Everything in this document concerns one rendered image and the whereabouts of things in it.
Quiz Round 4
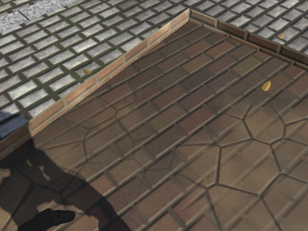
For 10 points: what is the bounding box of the robot left hand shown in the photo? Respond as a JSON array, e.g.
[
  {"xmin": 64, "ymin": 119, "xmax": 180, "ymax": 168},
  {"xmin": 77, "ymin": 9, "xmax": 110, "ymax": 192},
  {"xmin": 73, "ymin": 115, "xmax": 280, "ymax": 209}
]
[{"xmin": 17, "ymin": 208, "xmax": 76, "ymax": 231}]

